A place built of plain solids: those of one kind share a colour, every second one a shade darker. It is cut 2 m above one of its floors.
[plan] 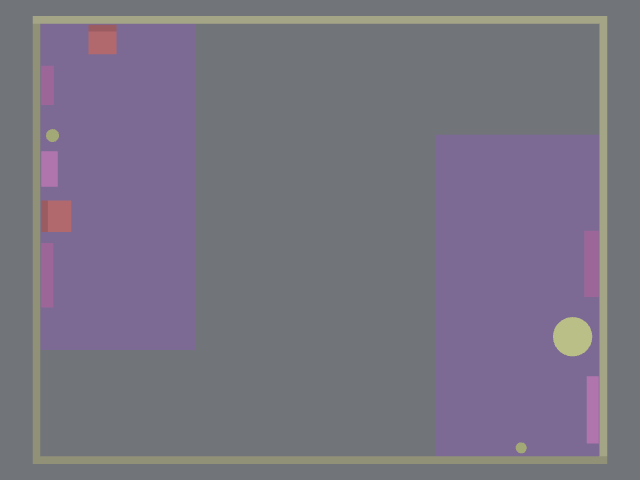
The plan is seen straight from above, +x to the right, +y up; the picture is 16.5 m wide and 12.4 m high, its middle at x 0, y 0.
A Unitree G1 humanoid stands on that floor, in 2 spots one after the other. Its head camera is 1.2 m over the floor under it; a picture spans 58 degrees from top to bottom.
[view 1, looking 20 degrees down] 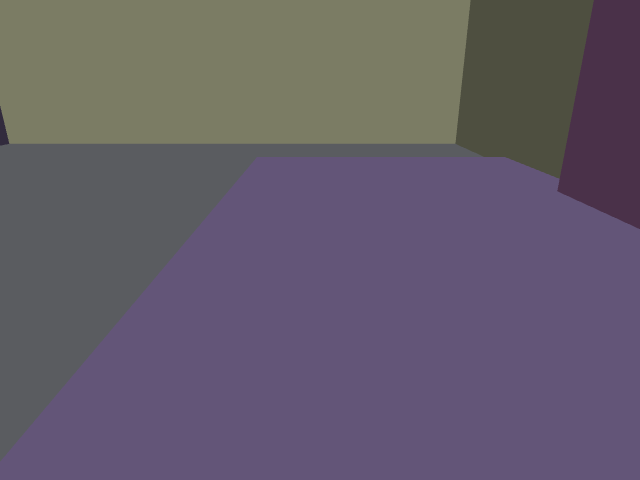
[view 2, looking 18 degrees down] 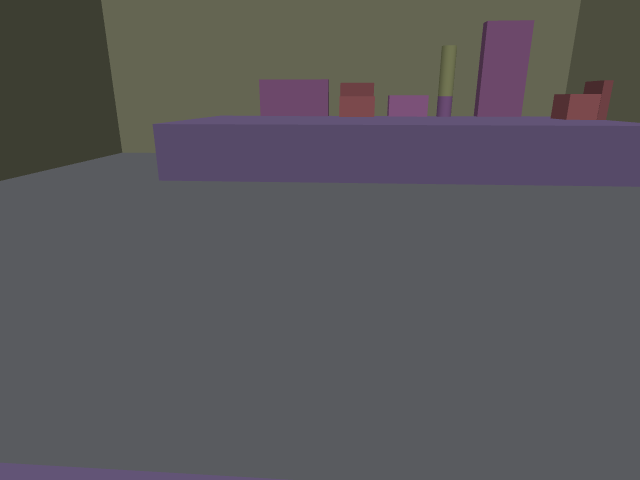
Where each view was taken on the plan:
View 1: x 4.05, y -4.72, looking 90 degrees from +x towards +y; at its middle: floor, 3.51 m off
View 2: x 4.08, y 0.49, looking -176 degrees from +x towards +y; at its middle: ground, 4.38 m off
